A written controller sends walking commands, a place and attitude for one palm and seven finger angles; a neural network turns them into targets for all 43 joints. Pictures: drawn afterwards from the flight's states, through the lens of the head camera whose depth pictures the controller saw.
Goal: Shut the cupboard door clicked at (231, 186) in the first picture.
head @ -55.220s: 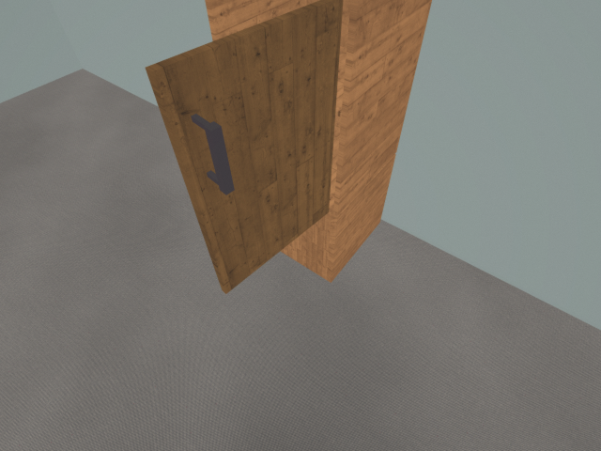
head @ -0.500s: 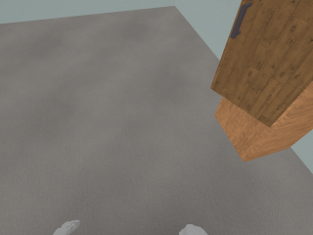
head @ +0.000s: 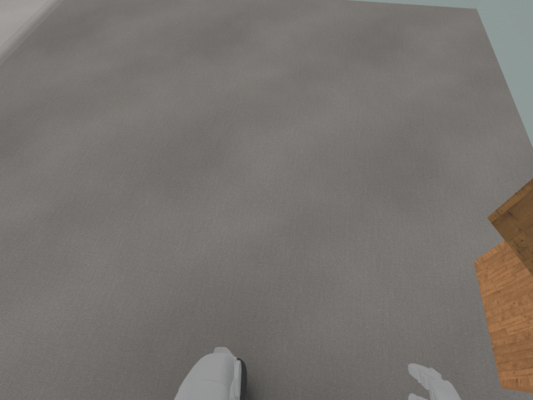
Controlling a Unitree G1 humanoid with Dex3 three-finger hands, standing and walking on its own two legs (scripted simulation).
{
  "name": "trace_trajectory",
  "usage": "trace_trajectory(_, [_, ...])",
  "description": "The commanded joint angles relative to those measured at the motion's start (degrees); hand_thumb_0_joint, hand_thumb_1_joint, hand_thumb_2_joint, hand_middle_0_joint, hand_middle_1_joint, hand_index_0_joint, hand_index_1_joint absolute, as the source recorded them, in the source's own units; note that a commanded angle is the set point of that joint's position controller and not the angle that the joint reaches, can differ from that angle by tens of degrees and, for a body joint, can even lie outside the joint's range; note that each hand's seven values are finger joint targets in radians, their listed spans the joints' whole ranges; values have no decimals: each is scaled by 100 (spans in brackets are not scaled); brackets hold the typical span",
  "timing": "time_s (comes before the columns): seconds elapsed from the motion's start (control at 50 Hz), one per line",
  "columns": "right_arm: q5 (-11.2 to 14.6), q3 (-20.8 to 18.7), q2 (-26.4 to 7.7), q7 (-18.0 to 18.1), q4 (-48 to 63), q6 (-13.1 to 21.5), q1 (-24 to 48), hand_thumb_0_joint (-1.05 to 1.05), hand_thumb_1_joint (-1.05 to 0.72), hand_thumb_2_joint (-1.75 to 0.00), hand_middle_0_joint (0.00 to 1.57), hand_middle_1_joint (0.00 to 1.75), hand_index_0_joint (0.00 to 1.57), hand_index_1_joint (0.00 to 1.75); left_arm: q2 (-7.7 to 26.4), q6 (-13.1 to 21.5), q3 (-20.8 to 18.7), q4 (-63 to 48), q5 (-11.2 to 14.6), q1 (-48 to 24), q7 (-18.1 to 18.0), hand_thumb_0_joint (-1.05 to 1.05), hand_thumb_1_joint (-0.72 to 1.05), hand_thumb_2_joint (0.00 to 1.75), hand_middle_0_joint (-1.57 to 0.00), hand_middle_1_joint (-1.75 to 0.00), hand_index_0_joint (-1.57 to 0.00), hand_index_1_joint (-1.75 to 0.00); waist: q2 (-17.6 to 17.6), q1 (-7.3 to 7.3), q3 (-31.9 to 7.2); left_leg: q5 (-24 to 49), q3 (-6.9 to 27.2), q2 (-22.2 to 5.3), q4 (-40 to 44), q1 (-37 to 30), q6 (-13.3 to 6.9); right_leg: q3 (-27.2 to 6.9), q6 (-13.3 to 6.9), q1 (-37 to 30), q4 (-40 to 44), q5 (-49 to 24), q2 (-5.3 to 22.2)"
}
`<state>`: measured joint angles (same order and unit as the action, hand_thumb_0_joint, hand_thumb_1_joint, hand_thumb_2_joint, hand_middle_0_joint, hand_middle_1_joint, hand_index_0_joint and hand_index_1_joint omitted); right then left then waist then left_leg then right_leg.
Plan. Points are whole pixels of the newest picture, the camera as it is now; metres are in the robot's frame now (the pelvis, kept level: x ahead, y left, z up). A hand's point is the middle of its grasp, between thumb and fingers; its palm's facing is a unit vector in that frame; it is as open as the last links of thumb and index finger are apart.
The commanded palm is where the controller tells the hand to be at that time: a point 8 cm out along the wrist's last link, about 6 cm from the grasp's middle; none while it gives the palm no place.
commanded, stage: walk to a spot facing it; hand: left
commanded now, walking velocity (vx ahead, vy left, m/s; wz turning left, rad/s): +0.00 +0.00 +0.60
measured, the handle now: out of the picture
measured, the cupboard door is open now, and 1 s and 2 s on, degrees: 26 26 26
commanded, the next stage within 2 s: turn to face it in 0.70 s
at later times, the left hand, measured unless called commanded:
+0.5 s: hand (167, 346) +0.20 +0.19 -0.14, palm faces +0.24 -0.92 -0.30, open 7.4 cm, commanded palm none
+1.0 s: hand out of the picture +0.11 +0.21 -0.17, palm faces +0.50 -0.82 -0.27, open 7.4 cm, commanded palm none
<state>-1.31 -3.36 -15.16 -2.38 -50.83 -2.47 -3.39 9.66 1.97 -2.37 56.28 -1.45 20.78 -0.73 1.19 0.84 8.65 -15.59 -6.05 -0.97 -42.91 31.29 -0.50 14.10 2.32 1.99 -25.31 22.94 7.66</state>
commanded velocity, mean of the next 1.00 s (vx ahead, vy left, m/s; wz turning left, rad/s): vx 0.00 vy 0.00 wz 0.32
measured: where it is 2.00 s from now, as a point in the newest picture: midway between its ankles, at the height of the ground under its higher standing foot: (262, 372)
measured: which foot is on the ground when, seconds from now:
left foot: up 0.00-0.04, down 0.06-0.40, up 0.42-0.74, down 0.76-1.00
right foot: down 0.00-0.04, up 0.06-0.38, down 0.40-0.76, up 0.78-1.00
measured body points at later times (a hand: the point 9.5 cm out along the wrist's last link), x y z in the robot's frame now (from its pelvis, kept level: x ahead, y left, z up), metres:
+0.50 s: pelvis +0.12 -0.03 -0.01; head +0.18 -0.05 +0.44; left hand +0.18 +0.24 -0.12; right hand +0.26 -0.27 -0.16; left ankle +0.07 +0.09 -0.67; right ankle +0.15 -0.15 -0.74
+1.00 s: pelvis +0.17 +0.00 +0.00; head +0.20 +0.02 +0.44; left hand +0.08 +0.25 -0.15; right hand +0.38 -0.17 -0.14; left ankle +0.11 +0.10 -0.74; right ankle +0.24 -0.13 -0.72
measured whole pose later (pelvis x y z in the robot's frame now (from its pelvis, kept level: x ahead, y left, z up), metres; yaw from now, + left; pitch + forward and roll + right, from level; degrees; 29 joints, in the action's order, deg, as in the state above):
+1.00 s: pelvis +0.17 +0.00 +0.00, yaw +28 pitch -1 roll +0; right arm -1.4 -1.2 -12.0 1.2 -53.0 -1.8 -7.9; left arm 14.4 -2.9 -3.1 54.0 -0.7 13.9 -0.8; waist 1.0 1.7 5.1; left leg -17.4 -2.6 -1.0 -31.6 13.5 -0.4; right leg 1.8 3.0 19.8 -43.7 23.4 3.8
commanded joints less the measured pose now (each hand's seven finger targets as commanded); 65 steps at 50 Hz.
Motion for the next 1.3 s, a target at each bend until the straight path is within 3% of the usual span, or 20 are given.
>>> trace_trajectory(0.0, [-55,-140,-696,51,230,220,-1359,0,-90,-90,20,30,20,30,1387,66,-373,-593,49,-20,-99,0,90,90,-20,-30,-20,-30,460,-793,-1606,1524,25,21,1326,-2989,-330,-79,-156,803,-2443,-4558,967])
trace_trajectory(0.02, [-112,-338,-1443,101,180,250,-1799,0,-90,-90,20,30,20,30,1043,18,-314,-756,136,145,-31,0,90,90,-20,-30,-20,-30,-1176,-912,-2256,3855,2436,-1827,1212,-4399,-1260,-121,210,2626,-4254,17,40])
trace_trajectory(0.04, [20,-361,-1763,148,167,198,-2066,0,-90,-90,20,30,20,30,969,-30,-256,-1000,100,9,-77,0,90,90,-20,-30,-20,-30,-1229,-951,-2640,4512,3230,-2600,1565,-4293,-1819,-934,146,2985,-5053,1708,-212])
trace_trajectory(0.06, [40,-340,-1712,223,327,207,-1840,0,-90,-90,20,30,20,30,956,-57,-245,-1282,80,-401,-109,0,90,90,-20,-30,-20,-30,-290,-872,-1816,4216,3178,-2583,1616,-3522,-1862,-1307,212,3352,-5118,1322,-118])
trace_trajectory(0.1, [18,-243,-1175,307,516,234,-969,0,-90,-90,20,30,20,30,897,-188,-299,-1040,38,-482,-107,0,90,90,-20,-30,-20,-30,-1258,-545,-1546,2373,2497,-1827,2071,-2462,-1308,-1517,258,3125,-4753,834,61])
trace_trajectory(0.16, [-23,-170,-965,297,653,214,-375,0,-90,-90,20,30,20,30,882,-311,-341,-894,-4,-298,-7,0,90,90,-20,-30,-20,-30,-840,-185,-1274,1272,1980,-1235,2231,-1663,-1017,-1358,284,2573,-3859,351,-118])
trace_trajectory(0.34, [-4,-298,-871,246,703,87,-174,0,-90,-90,20,30,20,30,953,-235,-338,-1148,11,-259,-15,0,90,90,-20,-30,-20,-30,-934,140,-1141,954,2246,-658,1564,-581,-656,-1103,212,767,-818,-806,-720])
trace_trajectory(0.4, [36,-284,-370,177,788,107,-460,0,-90,-90,20,30,20,30,1875,-109,-433,-1295,-76,-215,-93,0,90,90,-20,-30,-20,-30,1285,220,-1316,-2109,990,536,-2141,489,197,-3814,-1130,408,952,-1636,2179])
trace_trajectory(0.48, [9,-216,-239,83,502,24,-664,0,-90,-90,20,30,20,30,1146,-119,-280,-1422,-38,-1128,-164,0,90,90,-20,-30,-20,-30,1013,-254,-928,-1065,894,-15,-2958,444,324,-1802,-911,638,350,-3158,1158])
trace_trajectory(0.58, [55,-70,-68,42,553,45,-237,0,-90,-90,20,30,20,30,1438,-112,-391,-1083,-36,-279,-168,0,90,90,-20,-30,-20,-30,1042,157,-1204,-1236,216,102,-903,21,353,-1106,-735,-549,-252,-5346,1167])
trace_trajectory(0.68, [78,-88,-209,62,485,84,-580,0,-90,-90,20,30,20,30,1547,-165,-456,-1013,-8,-372,-137,0,90,90,-20,-30,-20,-30,1194,-46,-1207,-516,-95,248,787,-1002,149,-710,-534,-252,-852,-5200,1159])
trace_trajectory(0.72, [5,-233,-782,84,308,156,-1314,0,-90,-90,20,30,20,30,1374,-201,-436,-1129,87,-423,-94,0,90,90,-20,-30,-20,-30,-60,-484,-1682,1944,711,-455,1697,-3021,-233,-294,-26,1313,-2371,-3371,787])
trace_trajectory(0.74, [-21,-411,-1470,134,253,165,-1772,0,-90,-90,20,30,20,30,889,-228,-288,-1407,127,-638,-54,0,90,90,-20,-30,-20,-30,-2006,-731,-1773,4821,3016,-2202,1830,-3733,-1280,-354,358,2980,-3744,1527,-95])
trace_trajectory(0.76, [15,-379,-1497,179,160,101,-2050,0,-90,-90,20,30,20,30,988,-313,-236,-1629,34,-1079,-131,0,90,90,-20,-30,-20,-30,-1099,-804,-1600,4898,2838,-2374,1659,-3430,-1562,-1063,232,3031,-4066,1747,-68])
trace_trajectory(0.98, [60,-16,-490,399,-54,145,-534,0,-90,-90,20,30,20,30,653,-334,-65,-169,9,3,18,0,90,90,-20,-30,-20,-30,-601,109,-830,681,657,-980,1765,-1699,-458,-1185,-2,829,-312,-1249,-595])
trace_trajectory(1.04, [117,-30,-111,315,33,-7,-796,0,-90,-90,20,30,20,30,1452,-273,-202,-336,-43,-427,25,0,90,90,-20,-30,-20,-30,1136,-197,-415,-1294,62,86,404,-1615,119,-3562,-870,1868,1135,-1013,806])
trace_trajectory(1.08, [78,-77,-212,342,67,-36,-554,0,-90,-90,20,30,20,30,1335,-277,-283,-368,-40,-575,-19,0,90,90,-20,-30,-20,-30,1742,-42,-281,-1406,435,39,-462,-1262,78,-3916,-1229,1822,1289,-1194,677])
trace_trajectory(1.18, [155,-18,3,454,-112,201,-1078,0,-90,-90,20,30,20,30,1188,-330,-432,-409,27,-622,-75,0,90,90,-20,-30,-20,-30,700,-213,-1362,-234,532,54,1705,-1870,139,-3197,-895,587,-142,-3704,247])
trace_trajectory(1.24, [19,-149,-705,539,-23,277,-1210,0,-90,-90,20,30,20,30,612,-353,-322,-675,108,-714,38,0,90,90,-20,-30,-20,-30,-1354,-220,-1276,2290,1902,-1993,2445,-3142,-739,-1780,-107,2497,-1643,108,-932])
trace_trajectory(1.28, [-43,-138,-587,557,-38,265,-1227,0,-90,-90,20,30,20,30,697,-449,-342,-759,14,-1142,59,0,90,90,-20,-30,-20,-30,-1235,-279,-752,3603,1684,-2140,2260,-2940,-1098,-1559,6,2929,-3024,831,-772])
